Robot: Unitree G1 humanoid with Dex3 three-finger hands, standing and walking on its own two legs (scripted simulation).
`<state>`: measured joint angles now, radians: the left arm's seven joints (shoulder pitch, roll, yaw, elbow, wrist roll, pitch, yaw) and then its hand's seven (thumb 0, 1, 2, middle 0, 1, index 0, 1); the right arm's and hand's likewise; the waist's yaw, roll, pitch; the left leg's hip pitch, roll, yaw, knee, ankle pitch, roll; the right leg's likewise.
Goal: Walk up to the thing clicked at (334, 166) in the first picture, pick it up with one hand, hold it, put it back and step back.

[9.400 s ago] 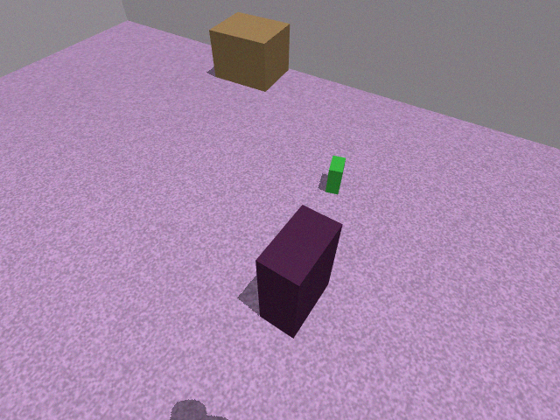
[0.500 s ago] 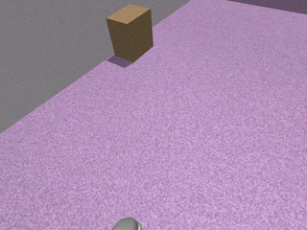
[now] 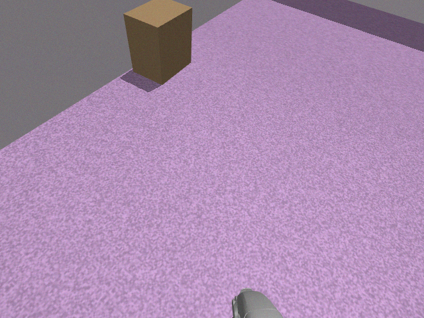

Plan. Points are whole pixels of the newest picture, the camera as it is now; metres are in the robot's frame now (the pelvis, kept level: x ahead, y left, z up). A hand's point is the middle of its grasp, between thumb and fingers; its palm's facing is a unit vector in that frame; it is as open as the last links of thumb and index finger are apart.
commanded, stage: walk up
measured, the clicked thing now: out of the picture -0.61 +1.17 -0.70
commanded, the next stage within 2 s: stand in 1.52 s
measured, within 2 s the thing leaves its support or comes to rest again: neither
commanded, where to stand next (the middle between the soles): +0.11 -0.03 m, yaw +1 degrees
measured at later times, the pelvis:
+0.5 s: pelvis +0.02 -0.02 +0.00, yaw -1 degrees
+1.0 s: pelvis +0.06 -0.03 +0.01, yaw +0 degrees
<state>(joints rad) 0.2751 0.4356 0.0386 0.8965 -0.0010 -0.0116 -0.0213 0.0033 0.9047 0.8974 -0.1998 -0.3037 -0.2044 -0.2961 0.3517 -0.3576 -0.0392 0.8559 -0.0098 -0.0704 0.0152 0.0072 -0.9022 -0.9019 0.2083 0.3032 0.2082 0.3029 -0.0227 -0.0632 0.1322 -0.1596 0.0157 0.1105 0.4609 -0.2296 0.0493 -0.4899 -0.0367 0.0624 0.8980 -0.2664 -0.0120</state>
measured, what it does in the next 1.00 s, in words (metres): steps on the spot: right foot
